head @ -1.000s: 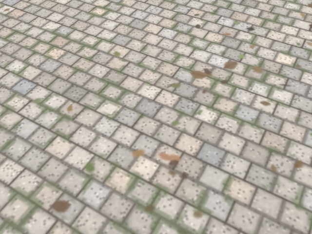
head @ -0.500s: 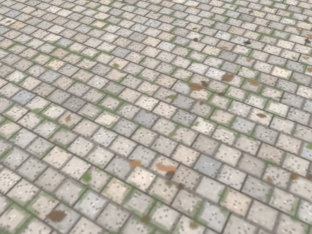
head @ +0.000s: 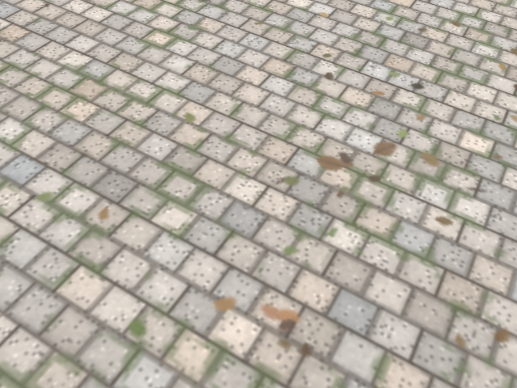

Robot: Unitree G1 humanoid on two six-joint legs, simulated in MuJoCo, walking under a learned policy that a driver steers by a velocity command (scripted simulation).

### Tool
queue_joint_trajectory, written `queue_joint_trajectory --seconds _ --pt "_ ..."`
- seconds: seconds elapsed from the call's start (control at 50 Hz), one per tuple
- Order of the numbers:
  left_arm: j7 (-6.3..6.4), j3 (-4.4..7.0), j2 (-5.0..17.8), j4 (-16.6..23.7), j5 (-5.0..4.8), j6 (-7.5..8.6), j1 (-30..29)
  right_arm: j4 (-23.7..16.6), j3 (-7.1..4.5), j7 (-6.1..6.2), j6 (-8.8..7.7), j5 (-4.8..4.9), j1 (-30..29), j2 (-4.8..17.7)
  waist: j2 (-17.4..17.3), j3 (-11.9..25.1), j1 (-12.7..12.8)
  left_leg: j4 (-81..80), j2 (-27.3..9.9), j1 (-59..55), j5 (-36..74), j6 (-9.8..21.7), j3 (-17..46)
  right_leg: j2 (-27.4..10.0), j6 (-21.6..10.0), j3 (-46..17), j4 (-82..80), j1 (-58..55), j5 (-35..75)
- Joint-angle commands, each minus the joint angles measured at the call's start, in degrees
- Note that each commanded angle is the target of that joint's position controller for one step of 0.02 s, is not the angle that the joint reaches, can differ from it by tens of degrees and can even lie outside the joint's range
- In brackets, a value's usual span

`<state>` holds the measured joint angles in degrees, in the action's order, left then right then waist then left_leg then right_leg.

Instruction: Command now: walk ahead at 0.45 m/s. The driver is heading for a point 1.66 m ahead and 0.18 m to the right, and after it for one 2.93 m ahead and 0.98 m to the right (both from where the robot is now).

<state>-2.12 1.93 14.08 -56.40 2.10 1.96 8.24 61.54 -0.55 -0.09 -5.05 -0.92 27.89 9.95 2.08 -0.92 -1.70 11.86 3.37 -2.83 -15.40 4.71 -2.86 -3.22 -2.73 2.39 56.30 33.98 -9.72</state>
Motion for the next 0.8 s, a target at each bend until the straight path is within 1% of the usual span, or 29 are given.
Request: queue_joint_trajectory --seconds 0.02,0.08,0.12,0.14,0.16,0.18,0.2,0.22,0.24,0.26,0.28,0.3,0.32,0.34,0.36,0.38,0.42,0.44,0.48,0.54,0.58,0.64,0.68,0.7,0.72,0.74,0.76,0.78,0.8 --pt "-0.09 -0.42 1.06 5.77 -0.36 0.32 -9.63 -0.32 -0.64 0.49 -0.51 -0.05 4.36 6.62 -7.27 -7.13 -0.88 -3.50 -12.80 1.25 32.14 4.07 6.72 1.30 0.98 3.55 -7.16 7.51 3.06" --pt "0.04 -1.18 0.14 7.76 -0.96 0.49 -14.22 0.48 -0.52 0.83 -0.60 -0.15 5.18 7.19 -8.19 -7.81 -1.61 -3.59 -13.00 1.68 37.04 4.06 5.19 3.22 -0.21 5.63 -17.69 1.80 5.48" --pt "0.48 -0.97 1.11 8.29 -1.08 0.62 -13.37 0.86 -0.64 0.96 -0.73 -0.19 4.36 7.94 -8.57 -7.03 -0.25 -1.62 -14.34 0.11 45.17 3.94 4.56 4.41 -2.26 5.95 -21.41 -3.01 5.13" --pt "0.88 -0.60 1.98 7.87 -1.06 0.79 -10.82 0.80 -0.76 1.05 -0.84 -0.13 3.15 8.46 -8.70 -5.46 1.37 1.62 -14.76 -0.93 52.97 3.61 3.97 5.61 -3.54 6.01 -22.34 -6.80 4.13" --pt "1.32 -0.01 3.19 6.54 -1.02 1.07 -6.03 0.69 -0.95 1.22 -0.81 -0.11 2.04 9.11 -8.90 -2.71 3.66 7.14 -15.04 -2.09 59.94 3.16 3.54 6.96 -4.71 5.75 -22.83 -11.84 2.59" --pt "1.78 0.84 4.66 3.96 -1.15 1.50 2.07 0.48 -1.14 1.29 -0.57 -0.16 0.92 9.67 -8.76 1.56 6.93 15.99 -14.87 -2.46 62.49 2.73 3.20 8.01 -6.02 5.07 -24.58 -19.34 2.00" --pt "2.33 1.72 5.94 1.19 -0.77 1.98 10.97 0.13 -1.25 1.20 -0.31 0.22 -0.38 10.04 -7.81 5.75 10.94 27.34 -13.53 2.47 55.79 2.10 2.09 6.53 -7.37 3.42 -28.62 -30.79 3.96" --pt "2.95 3.12 10.51 -0.38 0.69 2.17 19.59 -1.41 -0.64 0.87 -0.28 0.37 0.55 7.64 -1.89 12.12 12.71 44.46 -10.52 13.39 34.06 1.74 0.33 -6.04 -9.95 -10.60 -29.56 -43.72 -6.10" --pt "2.59 3.82 13.64 -0.01 1.31 1.82 19.25 -1.61 0.10 0.12 0.11 1.70 8.25 1.15 9.45 17.51 7.11 66.41 0.92 33.50 -15.69 -0.10 0.90 -21.81 -19.49 -41.29 -36.21 -55.32 -8.46" --pt "1.92 3.69 10.77 0.17 -1.37 1.47 14.57 -2.05 -1.50 0.40 0.39 0.38 2.15 7.75 0.29 12.57 7.55 68.91 -1.71 38.58 -11.26 1.31 7.04 -18.42 -18.34 -42.11 -41.40 -49.01 -16.79" --pt "1.81 2.73 7.41 1.25 -1.92 1.74 8.17 -4.31 -1.83 0.15 0.02 0.18 -3.47 8.04 0.44 3.47 5.17 65.91 -4.64 40.08 -5.00 1.67 6.50 -16.53 -16.17 -32.26 -43.72 -39.60 -15.96" --pt "1.59 1.98 4.16 1.32 -1.61 2.39 5.58 -4.72 -1.88 0.03 -0.25 0.06 -5.70 7.40 -1.97 -0.47 3.59 62.73 -6.38 37.58 -1.90 1.64 6.24 -14.00 -14.52 -26.38 -45.80 -32.26 -8.44" --pt "1.75 1.39 2.31 0.64 -1.38 2.98 5.46 -4.55 -2.03 -0.12 0.24 -0.46 -5.93 6.66 -2.18 -1.98 1.77 60.15 -7.60 34.46 -0.91 1.22 6.28 -11.63 -12.75 -21.34 -46.53 -27.55 -2.14" --pt "2.01 0.79 0.66 -0.38 -1.34 3.40 6.15 -4.36 -1.79 -0.54 1.05 -1.04 -4.56 5.21 -1.37 -1.98 0.04 57.73 -8.30 31.25 -0.66 0.44 6.12 -9.73 -11.42 -17.37 -47.34 -24.26 1.74" --pt "2.13 0.61 0.50 -1.24 -1.34 3.93 7.77 -4.28 -1.72 -0.90 1.67 -1.13 -4.16 4.02 -0.88 -1.82 -0.58 55.98 -8.46 30.07 -0.67 -0.14 5.67 -8.99 -11.06 -15.17 -47.75 -23.21 4.91" --pt "2.22 0.68 1.24 -1.99 -1.44 4.41 9.43 -4.65 -1.74 -1.16 2.15 -1.26 -4.77 3.62 -0.70 -2.02 -0.95 54.53 -8.64 30.58 -0.38 -0.65 4.87 -8.37 -11.04 -13.42 -48.15 -22.89 7.76" --pt "2.31 0.93 3.16 -2.77 -1.52 4.78 11.62 -6.40 -1.90 -1.49 2.93 -1.43 -9.13 4.08 -0.16 -3.44 -0.93 50.83 -9.54 34.29 2.71 -1.69 3.39 -7.48 -10.85 -10.59 -49.69 -22.92 9.18" --pt "2.31 0.92 3.54 -2.95 -1.53 4.75 12.70 -7.53 -1.95 -1.60 3.12 -1.44 -12.16 4.49 -0.13 -4.20 -0.40 48.48 -9.98 36.48 4.95 -2.21 2.68 -7.05 -10.60 -9.70 -50.39 -23.46 9.73" --pt "2.27 0.64 3.32 -3.23 -1.61 4.54 14.81 -9.64 -1.90 -1.74 3.13 -1.10 -18.06 4.89 -0.09 -5.20 0.98 42.49 -10.19 39.36 9.40 -3.04 1.32 -5.95 -9.71 -7.89 -50.80 -25.09 13.27" --pt "2.33 0.30 3.11 -3.84 -1.65 4.43 17.99 -11.94 -1.31 -1.85 2.83 -0.43 -24.94 4.03 0.45 -5.21 3.07 32.34 -8.74 38.36 14.61 -3.49 -0.84 -4.82 -7.95 -5.38 -49.98 -27.85 19.73" --pt "2.56 0.21 3.28 -4.61 -1.53 4.36 20.53 -13.02 -1.04 -1.76 2.73 -0.23 -28.35 3.88 0.98 -5.01 4.41 27.90 -7.60 38.24 16.12 -3.10 -1.88 -5.32 -7.58 -4.94 -49.18 -31.64 22.81" --pt "3.05 0.18 3.57 -5.58 -0.89 3.97 22.88 -14.68 -1.09 -1.54 2.36 -0.27 -32.04 4.60 1.38 -5.33 5.39 23.71 -6.39 39.57 14.15 -1.70 -2.23 -7.41 -8.32 -5.17 -46.76 -38.80 27.48" --pt "3.41 0.36 4.23 -5.78 -0.53 3.79 22.13 -15.13 -1.39 -1.38 1.87 -0.29 -31.53 5.34 1.63 -4.99 4.13 21.27 -5.24 37.43 10.19 -0.02 -2.34 -8.73 -8.26 -4.77 -43.50 -41.92 34.74" --pt "3.55 0.50 4.73 -5.64 -0.48 3.78 20.97 -14.58 -1.71 -1.13 1.60 -0.32 -29.04 5.89 2.02 -3.78 2.58 20.02 -3.79 33.29 7.62 1.04 -2.90 -8.83 -7.66 -4.01 -40.12 -42.26 42.31" --pt "3.61 0.69 5.34 -5.61 -0.41 3.72 20.18 -13.07 -2.26 -0.72 1.29 -0.38 -24.04 6.81 2.50 -1.23 0.39 18.83 -1.95 27.13 5.53 2.17 -3.39 -8.62 -6.99 -3.47 -34.40 -42.32 49.39" --pt "3.48 0.76 5.59 -5.46 -0.63 3.52 19.09 -10.08 -3.00 -0.23 0.81 -0.58 -15.19 7.82 1.57 3.08 -3.37 15.04 -0.52 17.12 7.47 3.56 -4.05 -7.15 -6.04 -2.11 -24.74 -40.49 50.32" --pt "3.31 0.44 4.85 -4.45 -1.19 3.65 18.24 -7.21 -4.14 0.40 0.30 -1.71 -5.12 10.63 0.06 8.59 -7.20 14.48 -6.20 1.90 7.59 5.89 1.80 -5.27 -5.11 -1.02 -11.76 -30.33 38.09" --pt "2.58 -0.75 -0.93 -2.63 -3.48 3.69 23.52 -6.49 -5.98 0.75 0.31 -3.12 2.04 17.40 -11.54 17.64 -6.10 12.77 -24.53 -16.72 3.07 13.43 27.90 3.33 -2.16 2.99 11.58 -10.04 6.10" --pt "2.52 0.58 2.80 -3.52 -2.39 3.57 23.15 -6.21 -5.87 -0.12 1.23 -0.95 -0.62 15.72 -9.51 18.72 -5.08 4.88 -27.48 -15.95 1.71 16.09 42.48 7.72 -2.60 -3.69 21.06 -1.38 -19.08"
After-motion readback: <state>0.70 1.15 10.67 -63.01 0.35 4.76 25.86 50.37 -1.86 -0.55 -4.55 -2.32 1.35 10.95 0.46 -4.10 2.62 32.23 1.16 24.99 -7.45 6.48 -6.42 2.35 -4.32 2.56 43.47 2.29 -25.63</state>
